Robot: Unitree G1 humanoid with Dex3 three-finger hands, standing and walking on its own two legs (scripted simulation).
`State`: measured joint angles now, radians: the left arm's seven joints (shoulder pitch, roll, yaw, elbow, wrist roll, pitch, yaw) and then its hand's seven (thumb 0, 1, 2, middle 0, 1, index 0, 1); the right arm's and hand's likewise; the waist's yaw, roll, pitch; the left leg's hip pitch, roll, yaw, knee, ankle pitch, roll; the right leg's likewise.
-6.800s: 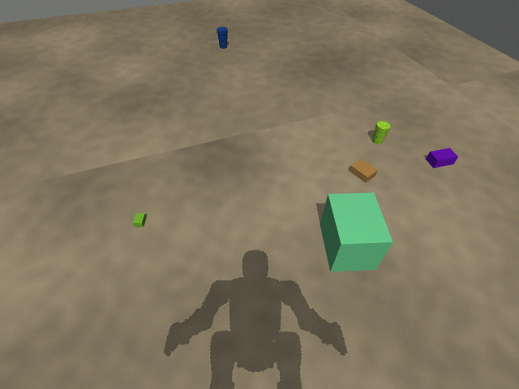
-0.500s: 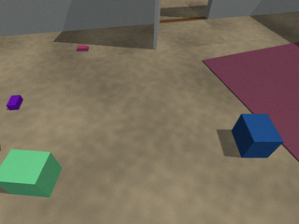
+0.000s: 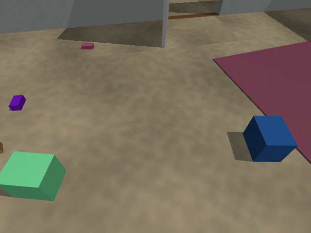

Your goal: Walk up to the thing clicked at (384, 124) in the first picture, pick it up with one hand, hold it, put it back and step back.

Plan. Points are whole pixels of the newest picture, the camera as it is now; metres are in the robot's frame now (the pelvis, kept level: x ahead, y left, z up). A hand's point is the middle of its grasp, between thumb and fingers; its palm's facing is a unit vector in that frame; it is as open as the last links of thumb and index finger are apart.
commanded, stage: stand
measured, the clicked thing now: out of the picture +0.98 +1.41 -0.72
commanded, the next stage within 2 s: walk up in 0.02 s
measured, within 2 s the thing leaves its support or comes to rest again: neither
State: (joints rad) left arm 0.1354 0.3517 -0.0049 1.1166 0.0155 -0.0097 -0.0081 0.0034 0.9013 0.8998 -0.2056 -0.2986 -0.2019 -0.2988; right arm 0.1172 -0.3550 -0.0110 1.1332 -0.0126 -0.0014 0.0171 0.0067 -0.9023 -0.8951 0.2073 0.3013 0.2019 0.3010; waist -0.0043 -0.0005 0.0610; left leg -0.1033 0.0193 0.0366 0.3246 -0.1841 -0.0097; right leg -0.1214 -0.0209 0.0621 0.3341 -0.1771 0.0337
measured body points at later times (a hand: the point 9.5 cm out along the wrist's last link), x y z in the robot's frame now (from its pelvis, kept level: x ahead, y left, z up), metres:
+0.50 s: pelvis +0.12 -0.08 -0.01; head +0.11 -0.10 +0.44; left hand +0.16 +0.26 -0.10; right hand +0.18 -0.41 -0.14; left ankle +0.15 +0.07 -0.68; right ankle +0.13 -0.17 -0.75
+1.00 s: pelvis +0.38 -0.03 -0.01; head +0.41 -0.02 +0.44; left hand +0.45 +0.29 -0.13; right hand +0.47 -0.34 -0.11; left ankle +0.39 +0.09 -0.75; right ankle +0.35 -0.18 -0.67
